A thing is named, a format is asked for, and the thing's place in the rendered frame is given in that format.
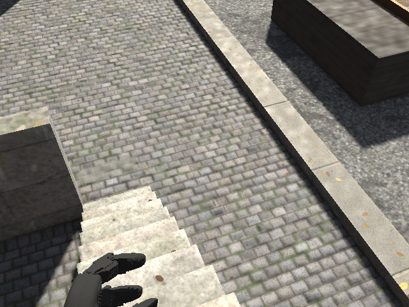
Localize stairs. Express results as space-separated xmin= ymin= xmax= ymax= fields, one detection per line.
xmin=77 ymin=185 xmax=241 ymax=307

